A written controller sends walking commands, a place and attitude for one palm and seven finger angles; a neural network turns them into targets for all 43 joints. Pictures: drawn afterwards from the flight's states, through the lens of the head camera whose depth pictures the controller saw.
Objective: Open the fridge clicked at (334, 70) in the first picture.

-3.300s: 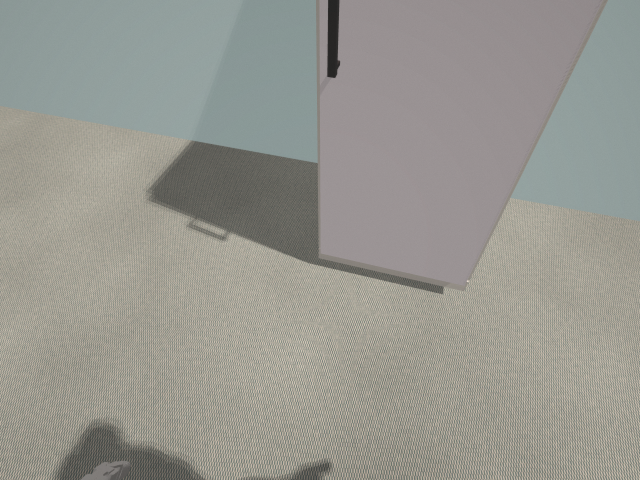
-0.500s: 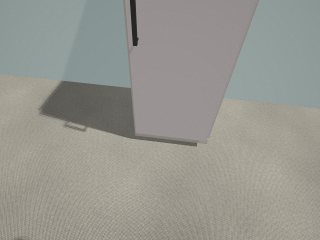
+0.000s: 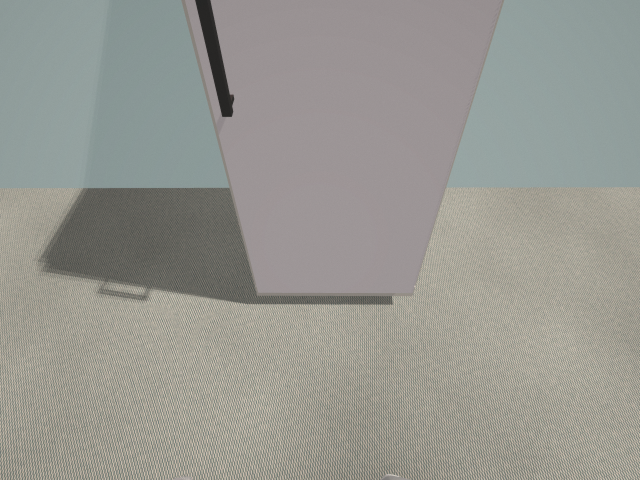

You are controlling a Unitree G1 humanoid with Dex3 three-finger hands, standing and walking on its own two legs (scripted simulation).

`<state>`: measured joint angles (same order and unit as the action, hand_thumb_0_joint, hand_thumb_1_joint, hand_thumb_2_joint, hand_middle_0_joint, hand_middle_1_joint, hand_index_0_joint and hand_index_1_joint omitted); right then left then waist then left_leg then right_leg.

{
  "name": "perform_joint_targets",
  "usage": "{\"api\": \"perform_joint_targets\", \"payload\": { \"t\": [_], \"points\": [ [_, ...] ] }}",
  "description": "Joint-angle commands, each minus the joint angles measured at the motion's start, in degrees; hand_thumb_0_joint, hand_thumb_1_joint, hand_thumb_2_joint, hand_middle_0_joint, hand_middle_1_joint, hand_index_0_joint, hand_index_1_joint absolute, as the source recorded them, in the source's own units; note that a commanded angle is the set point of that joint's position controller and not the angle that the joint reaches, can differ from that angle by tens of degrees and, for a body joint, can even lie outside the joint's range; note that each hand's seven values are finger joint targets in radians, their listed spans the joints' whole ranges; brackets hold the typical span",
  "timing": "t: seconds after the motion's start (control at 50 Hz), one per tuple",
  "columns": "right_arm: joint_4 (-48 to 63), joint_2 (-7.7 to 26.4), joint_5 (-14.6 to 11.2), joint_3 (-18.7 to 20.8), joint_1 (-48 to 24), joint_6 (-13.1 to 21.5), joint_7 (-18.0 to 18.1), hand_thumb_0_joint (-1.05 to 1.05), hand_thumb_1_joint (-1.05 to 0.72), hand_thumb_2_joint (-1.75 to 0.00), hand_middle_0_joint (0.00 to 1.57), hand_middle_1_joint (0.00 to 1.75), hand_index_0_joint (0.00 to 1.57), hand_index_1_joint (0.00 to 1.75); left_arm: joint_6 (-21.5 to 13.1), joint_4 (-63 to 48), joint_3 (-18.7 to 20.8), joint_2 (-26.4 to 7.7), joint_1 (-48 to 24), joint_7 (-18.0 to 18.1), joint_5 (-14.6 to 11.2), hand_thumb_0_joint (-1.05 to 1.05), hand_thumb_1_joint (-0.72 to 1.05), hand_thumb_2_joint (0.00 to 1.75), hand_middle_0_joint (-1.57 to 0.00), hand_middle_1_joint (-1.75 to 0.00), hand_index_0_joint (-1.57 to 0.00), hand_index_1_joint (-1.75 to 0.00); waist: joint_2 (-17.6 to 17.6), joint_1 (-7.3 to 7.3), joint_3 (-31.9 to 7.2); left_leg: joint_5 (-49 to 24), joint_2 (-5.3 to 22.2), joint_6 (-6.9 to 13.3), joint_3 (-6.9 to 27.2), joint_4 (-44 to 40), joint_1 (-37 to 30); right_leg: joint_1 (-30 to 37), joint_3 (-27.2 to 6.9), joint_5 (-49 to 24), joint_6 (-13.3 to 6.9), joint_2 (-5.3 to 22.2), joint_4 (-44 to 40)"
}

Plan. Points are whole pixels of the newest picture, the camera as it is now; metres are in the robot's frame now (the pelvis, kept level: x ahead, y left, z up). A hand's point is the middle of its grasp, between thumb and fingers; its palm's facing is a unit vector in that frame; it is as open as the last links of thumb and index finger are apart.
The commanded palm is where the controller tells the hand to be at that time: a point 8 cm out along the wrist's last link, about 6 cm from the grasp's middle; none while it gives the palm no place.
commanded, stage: take the last steps up to it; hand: left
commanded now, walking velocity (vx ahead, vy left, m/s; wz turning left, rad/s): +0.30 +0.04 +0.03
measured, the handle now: (211, 23) +0.77 +0.19 +0.22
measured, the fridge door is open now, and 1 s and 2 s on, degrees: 0 0 0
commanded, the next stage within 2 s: come to a stop and stand still in 0.56 s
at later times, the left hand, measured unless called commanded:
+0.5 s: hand out of the picture +0.13 +0.22 -0.19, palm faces +0.10 -0.98 -0.15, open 7.4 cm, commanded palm none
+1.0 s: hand (197, 351) +0.36 +0.22 -0.17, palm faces +0.06 -0.97 -0.23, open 7.3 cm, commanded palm none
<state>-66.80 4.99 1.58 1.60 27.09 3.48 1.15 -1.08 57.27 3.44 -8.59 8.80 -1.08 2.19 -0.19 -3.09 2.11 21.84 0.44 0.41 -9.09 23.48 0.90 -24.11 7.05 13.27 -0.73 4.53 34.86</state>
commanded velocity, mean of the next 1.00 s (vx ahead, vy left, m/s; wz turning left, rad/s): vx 0.06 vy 0.03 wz -0.02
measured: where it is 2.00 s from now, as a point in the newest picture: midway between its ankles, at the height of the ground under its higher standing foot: outside the picture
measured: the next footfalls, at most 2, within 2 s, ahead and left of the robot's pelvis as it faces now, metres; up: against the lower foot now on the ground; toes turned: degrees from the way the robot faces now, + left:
right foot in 0.02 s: +0.13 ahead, -0.11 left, +0.00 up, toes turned -8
left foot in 0.42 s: +0.27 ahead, +0.15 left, +0.00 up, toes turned +11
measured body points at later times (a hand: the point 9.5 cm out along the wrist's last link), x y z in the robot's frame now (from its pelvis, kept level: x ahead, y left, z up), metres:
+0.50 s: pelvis +0.18 +0.05 +0.00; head +0.19 +0.07 +0.44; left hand +0.12 +0.27 -0.17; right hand +0.28 -0.19 -0.13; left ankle +0.23 +0.14 -0.73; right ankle +0.11 -0.09 -0.68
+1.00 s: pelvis +0.28 +0.04 +0.00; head +0.32 +0.03 +0.45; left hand +0.35 +0.28 -0.15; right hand +0.28 -0.17 -0.17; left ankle +0.22 +0.16 -0.68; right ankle +0.35 -0.06 -0.73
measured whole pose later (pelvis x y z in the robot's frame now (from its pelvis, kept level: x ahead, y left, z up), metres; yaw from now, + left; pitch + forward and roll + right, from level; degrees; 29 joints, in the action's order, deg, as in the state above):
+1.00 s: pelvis +0.28 +0.04 +0.00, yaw +3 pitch -1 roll +1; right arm -62.4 7.2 0.1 3.1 14.0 -2.5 2.0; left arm 0.3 58.1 2.4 -8.1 6.7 2.5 2.0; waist -1.1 -1.0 6.0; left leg 31.8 0.6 -1.3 -2.5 55.5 20.3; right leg -20.6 7.5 10.4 -1.9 4.0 32.0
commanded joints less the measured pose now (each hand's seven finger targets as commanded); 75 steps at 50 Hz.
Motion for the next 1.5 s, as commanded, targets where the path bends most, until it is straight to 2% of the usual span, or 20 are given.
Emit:
{"api": "perform_joint_targets", "payload": {
  "t": [0.0,0.02,0.08,0.16,0.36,0.38,0.4,0.42,0.5,0.72,0.78,0.84,0.96,1.08,1.12,1.14,1.2,1.4,1.46,1.48],
  "points": [
    [4.0,4.4,-1.2,1.0,2.2,1.4,-0.5,0.00,-0.90,-0.90,0.20,0.30,0.20,0.30,-2.9,3.7,3.7,-14.0,23.3,1.5,0.0,0.00,0.90,0.90,-0.20,-0.30,-0.20,-0.30,17.5,10.47,-9.5,2.8,0.8,1.0,-0.5,34.2,32.3,39.5,-29.3,-1.1,-10.2,19.9,-15.0],
    [5.2,7.1,-0.9,1.4,-0.8,0.7,-0.4,0.00,-0.90,-0.90,0.20,0.30,0.20,0.30,-2.7,3.9,3.7,-15.4,24.0,1.7,-1.2,0.00,0.90,0.90,-0.20,-0.30,-0.20,-0.30,14.2,10.67,-9.5,10.9,2.0,1.4,5.3,44.5,35.3,35.3,-35.4,5.2,-12.9,23.4,-20.4],
    [6.0,5.6,-0.1,2.0,-7.5,-0.5,-1.1,0.00,-0.90,-0.90,0.20,0.30,0.20,0.30,-2.6,1.2,1.8,-7.3,11.4,2.3,-0.9,0.00,0.90,0.90,-0.20,-0.30,-0.20,-0.30,3.0,5.95,2.3,-1.8,7.9,0.9,9.1,47.3,35.9,15.2,-23.0,11.8,-9.6,18.1,-24.5],
    [6.0,3.2,0.1,1.7,-4.4,-2.3,-1.7,0.00,-0.90,-0.90,0.20,0.30,0.20,0.30,-3.5,0.7,1.0,-5.2,9.0,2.4,-0.4,0.00,0.90,0.90,-0.20,-0.30,-0.20,-0.30,5.7,2.00,1.7,-5.8,8.5,-1.5,5.6,34.8,28.9,8.3,-8.8,-0.9,-7.9,13.0,-25.2],
    [9.4,8.1,-0.1,1.9,-8.9,-0.4,-2.5,0.00,-0.90,-0.90,0.20,0.30,0.20,0.30,-2.2,3.0,1.4,-9.5,10.5,1.4,-0.7,0.00,0.90,0.90,-0.20,-0.30,-0.20,-0.30,3.0,1.16,2.4,-10.1,3.3,-0.6,-0.3,7.0,8.8,5.6,-4.8,3.7,-5.6,8.9,-15.1],
    [8.0,10.9,0.0,2.6,-3.0,-0.1,-2.0,0.00,-0.90,-0.90,0.20,0.30,0.20,0.30,-1.9,2.8,1.1,-7.9,10.7,1.2,-0.7,0.00,0.90,0.90,-0.20,-0.30,-0.20,-0.30,-3.7,-1.34,0.0,-7.2,5.3,0.2,3.7,3.2,1.3,2.3,-2.6,3.5,-4.2,5.8,-4.5],
    [6.8,16.7,0.9,3.8,2.9,0.3,-1.2,0.00,-0.90,-0.90,0.20,0.30,0.20,0.30,-1.7,1.6,0.6,-4.5,11.7,0.9,-1.2,0.00,0.90,0.90,-0.20,-0.30,-0.20,-0.30,-17.3,-2.86,-2.9,-5.3,17.9,4.7,20.8,-4.5,-5.3,-6.2,3.0,12.4,-1.1,-1.4,12.9],
    [6.4,19.2,0.5,4.0,5.2,-0.3,-0.7,0.00,-0.90,-0.90,0.20,0.30,0.20,0.30,-2.0,-0.4,0.2,-4.3,9.9,1.0,-0.9,0.00,0.90,0.90,-0.20,-0.30,-0.20,-0.30,-19.6,-3.25,-3.3,-3.6,24.4,9.3,30.8,-10.3,-5.4,-12.3,0.1,22.1,-0.9,-4.0,25.8],
    [8.8,11.0,-0.2,1.5,-7.2,0.9,0.2,0.00,-0.90,-0.90,0.20,0.30,0.20,0.30,-1.6,2.2,0.4,-3.8,9.6,0.3,-0.4,0.00,0.90,0.90,-0.20,-0.30,-0.20,-0.30,-5.1,2.06,0.0,-11.4,19.0,8.3,17.1,-11.9,6.6,-11.2,-5.8,7.0,-0.6,2.5,33.0],
    [4.9,9.2,-0.3,0.9,-7.6,-0.3,1.2,0.00,-0.90,-0.90,0.20,0.30,0.20,0.30,0.3,3.0,-1.0,-0.8,9.0,2.1,-0.8,0.00,0.90,0.90,-0.20,-0.30,-0.20,-0.30,-5.5,4.20,-0.2,-43.6,14.2,6.8,4.6,-2.3,7.9,7.3,-2.3,-3.5,0.8,-0.8,-0.7],
    [4.4,6.8,-1.3,1.0,-6.0,-1.4,1.1,0.00,-0.90,-0.90,0.20,0.30,0.20,0.30,-0.3,4.3,-0.2,-7.9,13.0,3.2,-0.5,0.00,0.90,0.90,-0.20,-0.30,-0.20,-0.30,3.5,5.01,-3.1,-22.6,7.9,0.6,3.6,6.5,15.2,20.4,-10.8,-38.6,-1.1,6.5,-7.6],
    [4.6,5.6,-1.7,2.0,-4.7,-4.1,1.3,0.00,-0.90,-0.90,0.20,0.30,0.20,0.30,-0.1,3.8,0.8,-11.4,12.3,3.7,-1.0,0.00,0.90,0.90,-0.20,-0.30,-0.20,-0.30,15.1,5.02,-8.0,12.7,1.9,-2.0,3.7,24.2,18.5,21.7,-17.6,-60.2,-12.2,18.4,-9.0],
    [7.1,4.9,-1.3,2.6,-8.6,-6.1,0.7,0.00,-0.90,-0.90,0.20,0.30,0.20,0.30,1.8,-1.4,1.8,-10.4,2.9,4.5,-0.2,0.00,0.90,0.90,-0.20,-0.30,-0.20,-0.30,7.6,3.72,-6.7,9.3,1.4,-2.3,8.5,34.6,20.2,12.1,-13.2,-34.7,-11.4,15.4,-12.7],
    [6.7,4.5,-0.9,1.8,-2.2,-4.5,0.0,0.00,-0.90,-0.90,0.20,0.30,0.20,0.30,2.7,-2.9,1.6,-9.1,-0.2,3.7,-0.4,0.00,0.90,0.90,-0.20,-0.30,-0.20,-0.30,9.5,0.99,-6.2,-5.2,0.8,-1.4,4.8,5.2,6.2,2.7,-10.7,5.6,-4.7,8.5,-13.2],
    [8.2,10.6,0.2,2.3,-3.9,-3.2,0.2,0.00,-0.90,-0.90,0.20,0.30,0.20,0.30,3.4,-4.0,0.4,-3.4,0.7,3.0,-1.6,0.00,0.90,0.90,-0.20,-0.30,-0.20,-0.30,-13.1,1.29,0.3,9.5,14.2,2.6,24.5,-13.2,14.7,-3.4,-4.5,13.9,1.4,-1.5,0.6],
    [10.2,13.0,0.5,2.2,-9.2,-3.3,0.7,0.00,-0.90,-0.90,0.20,0.30,0.20,0.30,3.6,-3.8,0.4,-3.5,0.3,2.8,-1.4,0.00,0.90,0.90,-0.20,-0.30,-0.20,-0.30,-16.4,1.88,4.3,18.2,19.0,5.9,31.7,-19.5,23.6,-1.7,-5.3,11.9,2.0,-3.2,7.5],
    [10.7,11.4,0.4,1.4,-14.6,-2.3,1.4,0.00,-0.90,-0.90,0.20,0.30,0.20,0.30,3.1,-0.4,0.9,-4.8,4.7,1.7,-0.5,0.00,0.90,0.90,-0.20,-0.30,-0.20,-0.30,-8.6,4.70,4.3,8.8,15.3,6.0,24.5,-16.9,20.0,-1.4,-9.6,6.9,1.5,-2.7,17.3],
    [4.9,12.0,-0.1,1.9,-5.5,-2.3,2.0,0.00,-0.90,-0.90,0.20,0.30,0.20,0.30,1.8,2.2,-0.9,-2.7,5.7,1.7,-1.6,0.00,0.90,0.90,-0.20,-0.30,-0.20,-0.30,-8.4,1.11,-2.7,-38.7,14.4,7.7,16.3,-4.3,0.1,5.3,-4.8,8.1,2.1,-2.7,-4.0],
    [8.3,13.0,-1.8,1.4,-12.5,-1.5,1.2,0.00,-0.90,-0.90,0.20,0.30,0.20,0.30,-0.1,7.1,-1.8,-5.8,15.7,4.8,-0.6,0.00,0.90,0.90,-0.20,-0.30,-0.20,-0.30,-2.4,5.50,-0.7,-33.1,10.7,1.5,10.0,10.5,8.6,11.4,-11.0,-13.3,0.4,2.0,-17.9],
    [10.4,8.5,-1.2,0.0,-12.0,-1.3,0.7,0.00,-0.90,-0.90,0.20,0.30,0.20,0.30,-1.1,6.2,-1.5,-8.4,15.4,4.3,-0.4,0.00,0.90,0.90,-0.20,-0.30,-0.20,-0.30,2.5,3.76,-1.0,-21.8,4.6,-0.4,6.8,12.6,15.1,18.0,-10.9,-39.5,-1.2,6.1,-15.6]
  ]
}}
